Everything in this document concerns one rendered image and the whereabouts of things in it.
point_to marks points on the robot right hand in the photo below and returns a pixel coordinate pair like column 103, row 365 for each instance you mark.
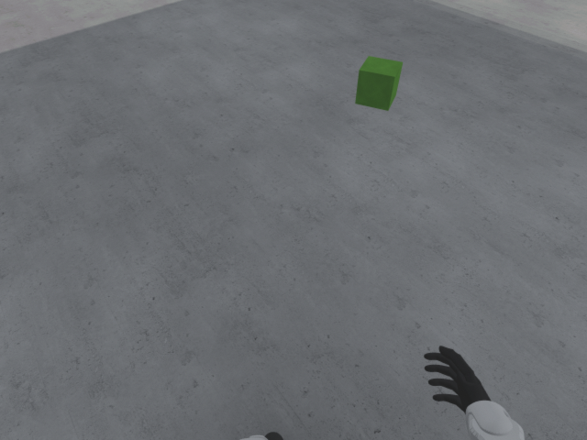
column 464, row 383

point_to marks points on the right robot forearm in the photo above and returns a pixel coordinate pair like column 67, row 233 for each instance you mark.
column 487, row 420

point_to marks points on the carton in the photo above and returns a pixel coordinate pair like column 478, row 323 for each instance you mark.
column 378, row 82

